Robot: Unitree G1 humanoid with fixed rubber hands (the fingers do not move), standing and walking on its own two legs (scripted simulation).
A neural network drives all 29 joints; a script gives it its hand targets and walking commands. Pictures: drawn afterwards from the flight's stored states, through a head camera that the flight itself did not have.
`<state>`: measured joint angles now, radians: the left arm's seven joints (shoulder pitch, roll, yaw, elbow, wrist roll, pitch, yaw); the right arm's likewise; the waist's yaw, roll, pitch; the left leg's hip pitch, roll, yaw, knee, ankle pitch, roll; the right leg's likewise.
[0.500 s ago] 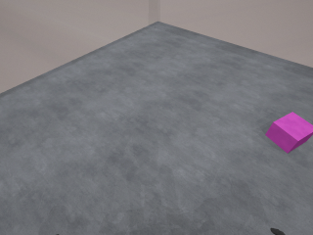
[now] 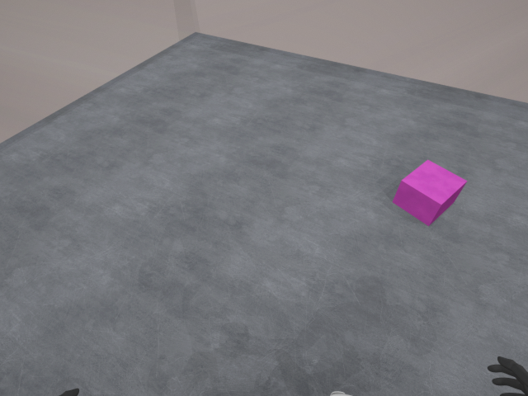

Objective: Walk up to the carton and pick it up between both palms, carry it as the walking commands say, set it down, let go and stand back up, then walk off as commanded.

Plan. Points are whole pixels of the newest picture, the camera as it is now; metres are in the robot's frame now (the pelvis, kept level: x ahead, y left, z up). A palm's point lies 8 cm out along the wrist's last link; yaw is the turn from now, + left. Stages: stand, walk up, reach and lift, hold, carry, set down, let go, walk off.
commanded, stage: walk up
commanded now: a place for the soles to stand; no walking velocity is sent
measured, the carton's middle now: (428, 192) +1.14 -0.79 -0.70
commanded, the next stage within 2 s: none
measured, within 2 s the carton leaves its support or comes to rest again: neither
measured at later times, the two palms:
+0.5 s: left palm (177, 275) +0.38 +0.19 -0.10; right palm out of the picture +0.12 -0.44 -0.07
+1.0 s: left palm (260, 185) +0.60 +0.03 -0.08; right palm out of the picture +0.24 -0.53 -0.09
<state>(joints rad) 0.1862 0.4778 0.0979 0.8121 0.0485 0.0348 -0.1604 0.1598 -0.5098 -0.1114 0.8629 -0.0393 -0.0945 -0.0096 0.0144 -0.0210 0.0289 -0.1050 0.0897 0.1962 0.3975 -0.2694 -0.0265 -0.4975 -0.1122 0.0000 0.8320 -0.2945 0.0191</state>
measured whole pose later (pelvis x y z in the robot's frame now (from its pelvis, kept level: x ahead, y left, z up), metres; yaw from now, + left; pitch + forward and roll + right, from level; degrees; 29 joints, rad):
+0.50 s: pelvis +0.17 -0.08 -0.02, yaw -20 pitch -1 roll +1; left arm 0.30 0.49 0.08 0.71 0.03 -0.02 -0.09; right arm 0.36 -0.50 -0.09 0.75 -0.03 -0.14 0.01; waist -0.02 -0.06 0.00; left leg -0.33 0.05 0.15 0.65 -0.29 0.03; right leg -0.44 0.05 0.11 1.05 -0.38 -0.04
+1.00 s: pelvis +0.34 -0.21 -0.01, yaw -32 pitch -1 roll +0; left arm 0.30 0.48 0.08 0.67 0.00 -0.06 -0.07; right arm 0.35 -0.47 -0.06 0.71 -0.02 -0.11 0.03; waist 0.02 0.01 0.06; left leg -0.49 0.12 0.06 0.81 -0.34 0.01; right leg -0.29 0.02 0.00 0.61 -0.32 -0.04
